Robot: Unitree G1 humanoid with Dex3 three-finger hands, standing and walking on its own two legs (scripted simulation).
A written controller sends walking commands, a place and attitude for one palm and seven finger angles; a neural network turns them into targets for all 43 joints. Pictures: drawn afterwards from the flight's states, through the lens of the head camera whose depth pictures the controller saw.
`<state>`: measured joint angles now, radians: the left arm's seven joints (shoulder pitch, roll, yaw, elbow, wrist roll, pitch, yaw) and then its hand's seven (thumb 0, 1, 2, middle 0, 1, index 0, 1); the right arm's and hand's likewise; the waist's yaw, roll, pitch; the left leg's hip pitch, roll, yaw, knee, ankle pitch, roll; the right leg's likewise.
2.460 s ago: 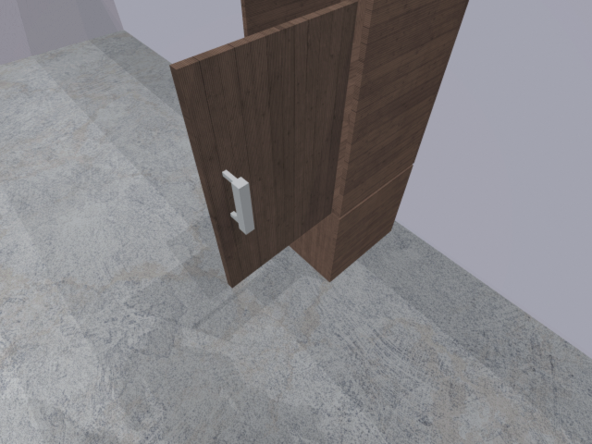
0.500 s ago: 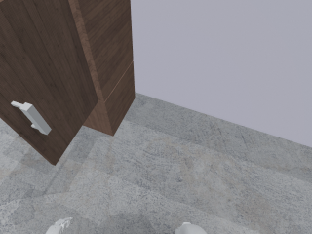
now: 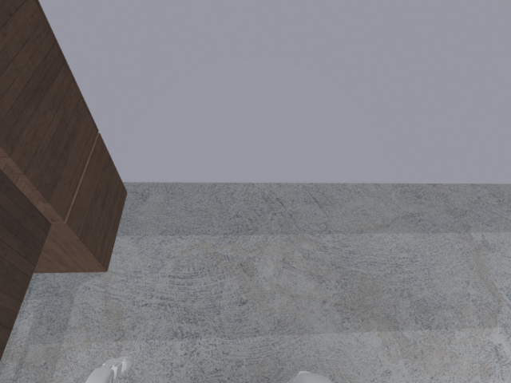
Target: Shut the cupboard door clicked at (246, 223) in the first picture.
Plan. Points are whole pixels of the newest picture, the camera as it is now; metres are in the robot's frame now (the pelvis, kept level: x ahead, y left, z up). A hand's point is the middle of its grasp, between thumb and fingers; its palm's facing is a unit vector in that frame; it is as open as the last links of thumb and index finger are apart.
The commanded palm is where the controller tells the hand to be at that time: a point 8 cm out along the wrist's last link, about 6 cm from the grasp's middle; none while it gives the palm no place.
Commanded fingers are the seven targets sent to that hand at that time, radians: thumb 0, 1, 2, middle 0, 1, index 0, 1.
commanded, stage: walk to a spot facing it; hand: left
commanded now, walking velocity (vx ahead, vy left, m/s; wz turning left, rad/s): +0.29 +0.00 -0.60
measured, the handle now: out of the picture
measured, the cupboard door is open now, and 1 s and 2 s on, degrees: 91 91 91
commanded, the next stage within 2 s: turn to face it in 1.08 s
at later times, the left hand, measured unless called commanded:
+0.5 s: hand (185, 306) +0.27 +0.15 -0.18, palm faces -0.29 -0.94 -0.16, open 7.4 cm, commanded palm none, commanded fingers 0.00 0.90 0.90 -0.20 -0.30 -0.20 -0.30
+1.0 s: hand (259, 221) +0.49 +0.00 -0.19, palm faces -0.45 -0.88 -0.15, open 7.3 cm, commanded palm none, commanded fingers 0.00 0.90 0.90 -0.20 -0.30 -0.20 -0.30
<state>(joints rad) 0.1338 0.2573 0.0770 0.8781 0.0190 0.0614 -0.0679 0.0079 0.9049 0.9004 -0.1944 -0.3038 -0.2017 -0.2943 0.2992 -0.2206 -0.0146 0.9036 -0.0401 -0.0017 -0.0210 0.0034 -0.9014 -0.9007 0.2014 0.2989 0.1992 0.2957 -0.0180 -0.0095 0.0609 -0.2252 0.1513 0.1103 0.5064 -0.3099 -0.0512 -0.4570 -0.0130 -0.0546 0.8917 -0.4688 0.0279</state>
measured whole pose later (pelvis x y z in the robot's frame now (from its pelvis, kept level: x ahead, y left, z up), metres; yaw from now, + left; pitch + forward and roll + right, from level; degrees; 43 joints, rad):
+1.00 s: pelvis +0.37 -0.14 -0.01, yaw -29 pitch +2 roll -2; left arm 0.27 0.20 0.07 1.02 0.01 -0.03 -0.03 0.00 0.92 0.90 -0.20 -0.30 -0.21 -0.29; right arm 0.22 -0.19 -0.04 0.94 -0.03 -0.06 0.02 0.00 -0.91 -0.90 0.20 0.30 0.19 0.29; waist -0.02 -0.03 0.03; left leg -0.39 0.12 0.11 0.56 -0.20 -0.03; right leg -0.18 0.02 -0.03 0.55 -0.39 -0.02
